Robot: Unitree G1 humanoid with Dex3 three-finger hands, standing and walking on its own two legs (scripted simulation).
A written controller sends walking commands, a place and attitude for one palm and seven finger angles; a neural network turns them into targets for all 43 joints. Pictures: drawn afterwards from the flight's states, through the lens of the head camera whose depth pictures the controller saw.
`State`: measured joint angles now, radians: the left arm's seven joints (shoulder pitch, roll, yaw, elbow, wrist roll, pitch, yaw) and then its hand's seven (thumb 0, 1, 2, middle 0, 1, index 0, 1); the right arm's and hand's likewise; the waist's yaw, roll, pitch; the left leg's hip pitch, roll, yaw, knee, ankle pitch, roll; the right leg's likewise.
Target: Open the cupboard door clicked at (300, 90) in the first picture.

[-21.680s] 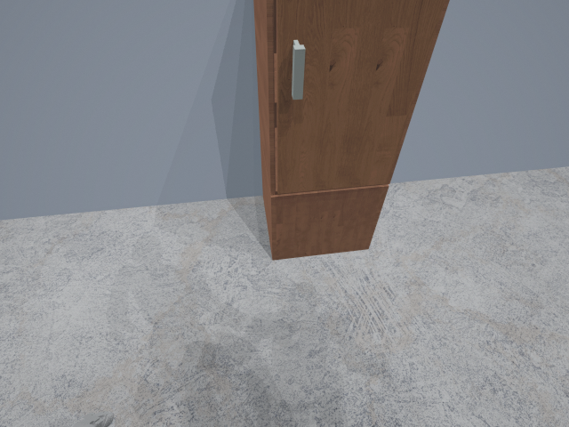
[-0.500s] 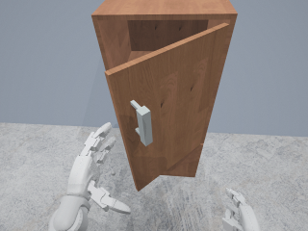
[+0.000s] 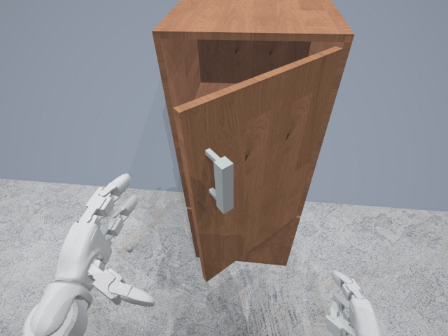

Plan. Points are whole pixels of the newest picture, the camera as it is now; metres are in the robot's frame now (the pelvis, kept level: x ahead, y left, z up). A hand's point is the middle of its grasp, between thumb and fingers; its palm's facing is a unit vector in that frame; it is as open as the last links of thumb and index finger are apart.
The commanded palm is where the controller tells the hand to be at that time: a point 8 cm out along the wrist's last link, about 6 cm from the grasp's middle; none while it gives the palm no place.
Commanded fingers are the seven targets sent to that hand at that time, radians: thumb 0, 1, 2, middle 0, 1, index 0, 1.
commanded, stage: draw the hand back to the body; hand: left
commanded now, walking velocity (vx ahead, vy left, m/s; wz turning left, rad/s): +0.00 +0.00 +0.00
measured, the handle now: (217, 180) +0.37 +0.05 +0.11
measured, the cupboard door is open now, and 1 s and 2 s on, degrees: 43 43 43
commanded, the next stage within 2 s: step back with the hand held close in 1.06 s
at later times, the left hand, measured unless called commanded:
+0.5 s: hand (65, 228) +0.22 +0.25 +0.15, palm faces +0.34 -0.87 -0.36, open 11.3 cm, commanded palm +0.17 +0.30 +0.17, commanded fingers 0.00 0.62 0.78 -0.19 -0.30 -0.19 -0.30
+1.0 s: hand (51, 223) +0.22 +0.27 +0.16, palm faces +0.42 -0.82 -0.39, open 7.5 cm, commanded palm +0.17 +0.31 +0.18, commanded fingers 0.00 0.90 0.90 -0.20 -0.30 -0.20 -0.30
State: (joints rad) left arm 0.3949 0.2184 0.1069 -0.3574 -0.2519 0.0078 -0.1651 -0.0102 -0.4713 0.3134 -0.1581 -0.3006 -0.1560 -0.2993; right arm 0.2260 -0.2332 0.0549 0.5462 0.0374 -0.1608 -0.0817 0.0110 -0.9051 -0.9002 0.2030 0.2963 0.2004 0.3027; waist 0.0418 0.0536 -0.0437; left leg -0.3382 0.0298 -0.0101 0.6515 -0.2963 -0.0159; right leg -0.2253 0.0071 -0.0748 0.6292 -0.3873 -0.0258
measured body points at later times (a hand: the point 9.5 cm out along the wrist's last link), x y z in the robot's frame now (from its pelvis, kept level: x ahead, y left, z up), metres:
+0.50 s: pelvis +0.02 +0.02 +0.02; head +0.01 +0.01 +0.47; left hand +0.19 +0.30 +0.17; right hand +0.20 -0.19 -0.06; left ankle +0.03 +0.13 -0.72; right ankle -0.03 -0.10 -0.72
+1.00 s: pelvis +0.02 +0.01 +0.02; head +0.01 +0.00 +0.47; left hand +0.19 +0.31 +0.19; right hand +0.20 -0.21 -0.07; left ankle +0.03 +0.13 -0.72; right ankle -0.03 -0.10 -0.72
